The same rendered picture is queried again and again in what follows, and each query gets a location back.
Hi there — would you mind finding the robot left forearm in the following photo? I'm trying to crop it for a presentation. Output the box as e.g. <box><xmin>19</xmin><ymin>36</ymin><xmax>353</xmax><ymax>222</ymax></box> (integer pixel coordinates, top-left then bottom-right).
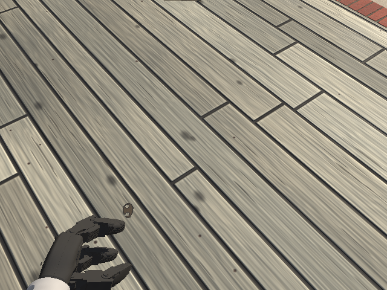
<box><xmin>27</xmin><ymin>277</ymin><xmax>70</xmax><ymax>290</ymax></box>

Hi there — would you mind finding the left robot hand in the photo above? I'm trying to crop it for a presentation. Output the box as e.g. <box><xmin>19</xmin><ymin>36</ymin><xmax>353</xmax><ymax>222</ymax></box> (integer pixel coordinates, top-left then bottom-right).
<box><xmin>38</xmin><ymin>215</ymin><xmax>132</xmax><ymax>290</ymax></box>

